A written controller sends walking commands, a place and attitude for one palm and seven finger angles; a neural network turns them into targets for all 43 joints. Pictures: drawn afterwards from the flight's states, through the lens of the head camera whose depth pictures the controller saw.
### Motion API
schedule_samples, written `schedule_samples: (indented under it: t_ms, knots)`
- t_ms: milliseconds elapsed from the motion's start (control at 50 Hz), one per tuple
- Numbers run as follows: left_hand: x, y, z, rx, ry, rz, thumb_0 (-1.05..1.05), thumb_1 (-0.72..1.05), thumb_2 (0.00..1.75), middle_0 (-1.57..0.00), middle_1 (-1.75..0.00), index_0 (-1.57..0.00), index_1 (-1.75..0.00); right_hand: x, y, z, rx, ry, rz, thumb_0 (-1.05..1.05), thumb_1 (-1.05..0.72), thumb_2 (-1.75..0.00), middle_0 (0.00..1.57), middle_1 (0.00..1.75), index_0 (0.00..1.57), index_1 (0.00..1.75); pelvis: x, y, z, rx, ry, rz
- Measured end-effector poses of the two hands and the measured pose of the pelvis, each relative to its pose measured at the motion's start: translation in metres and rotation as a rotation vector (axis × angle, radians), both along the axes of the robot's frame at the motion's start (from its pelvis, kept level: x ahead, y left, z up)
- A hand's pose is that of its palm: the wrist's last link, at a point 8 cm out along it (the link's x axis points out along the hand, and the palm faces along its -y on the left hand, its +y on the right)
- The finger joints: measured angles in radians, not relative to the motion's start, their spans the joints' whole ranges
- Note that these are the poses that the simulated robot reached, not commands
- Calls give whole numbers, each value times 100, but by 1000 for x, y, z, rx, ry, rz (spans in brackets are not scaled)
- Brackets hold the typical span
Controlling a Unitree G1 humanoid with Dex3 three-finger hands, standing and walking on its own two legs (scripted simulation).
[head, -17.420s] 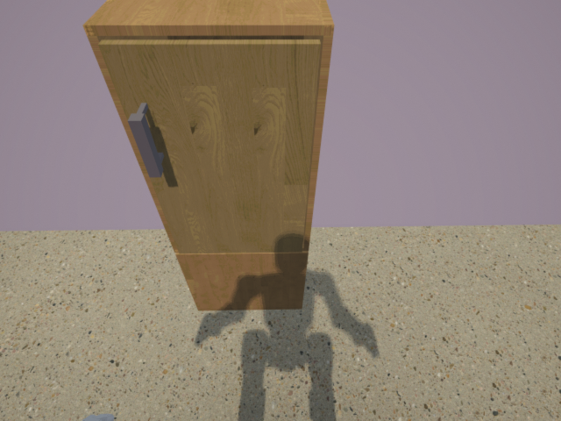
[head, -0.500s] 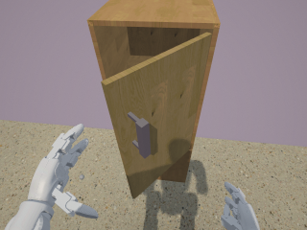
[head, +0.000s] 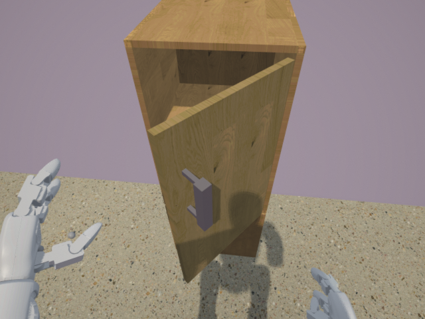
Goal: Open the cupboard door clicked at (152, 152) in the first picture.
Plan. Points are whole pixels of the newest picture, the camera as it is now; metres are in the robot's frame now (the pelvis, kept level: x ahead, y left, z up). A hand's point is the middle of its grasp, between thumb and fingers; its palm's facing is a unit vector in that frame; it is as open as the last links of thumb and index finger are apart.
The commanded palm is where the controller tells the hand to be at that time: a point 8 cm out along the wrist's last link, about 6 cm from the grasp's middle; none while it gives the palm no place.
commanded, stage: draw the hand back to the body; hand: left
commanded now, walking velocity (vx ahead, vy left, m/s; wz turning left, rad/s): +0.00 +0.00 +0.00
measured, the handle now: (196, 199) +0.32 +0.08 +0.07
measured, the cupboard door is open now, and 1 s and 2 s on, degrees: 50 50 50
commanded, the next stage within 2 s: step back with the hand held close in 0.56 s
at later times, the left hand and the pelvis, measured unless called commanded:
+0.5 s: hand (57, 233) +0.18 +0.25 +0.15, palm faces +0.44 -0.80 -0.41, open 7.5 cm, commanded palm +0.13 +0.29 +0.17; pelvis -0.01 -0.01 +0.00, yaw +0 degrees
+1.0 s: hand (58, 236) +0.18 +0.24 +0.15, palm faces +0.33 -0.79 -0.52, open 7.4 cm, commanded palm +0.12 +0.29 +0.17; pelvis -0.04 +0.00 +0.00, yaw -2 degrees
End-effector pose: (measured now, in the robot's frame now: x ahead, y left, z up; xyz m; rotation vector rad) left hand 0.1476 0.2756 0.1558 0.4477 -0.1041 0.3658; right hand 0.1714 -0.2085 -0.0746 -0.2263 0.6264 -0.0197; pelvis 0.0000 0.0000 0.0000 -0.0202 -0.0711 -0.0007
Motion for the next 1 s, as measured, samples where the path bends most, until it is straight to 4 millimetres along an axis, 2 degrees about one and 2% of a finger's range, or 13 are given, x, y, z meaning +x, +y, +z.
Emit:
schedule_samples:
  t_ms: [240,380,680,780,900,1000]
  knots:
    - [-5,20,21,52,-61,85,1,70,81,-20,-30,-20,-30,6,-7,1,2,9,-8,2,-91,-90,20,30,20,30,-1,-4,2,1,-11,-4]
    - [-6,14,16,26,-54,84,1,84,87,-21,-30,-20,-30,1,-13,0,1,18,-11,2,-91,-90,20,30,20,30,-4,-9,2,3,-14,-4]
    - [-12,4,16,30,-57,71,2,89,90,-21,-30,-21,-30,-12,-25,-1,2,19,-34,2,-91,-90,20,30,20,30,-12,-18,3,5,-26,-10]
    - [-10,7,24,79,-83,61,2,89,90,-21,-30,-21,-30,-17,-29,1,3,23,-56,2,-91,-90,20,30,20,30,-17,-19,2,-1,13,-15]
    - [-4,4,22,124,-50,-13,1,89,90,-21,-30,-21,-30,-31,-39,2,-24,42,-123,2,-91,-90,20,30,20,30,-26,-11,1,8,63,-32]
    - [-10,6,20,155,-31,-62,1,89,90,-21,-30,-21,-30,-49,-44,1,-45,62,-182,1,-91,-90,20,30,20,30,-37,-3,-2,18,76,-40]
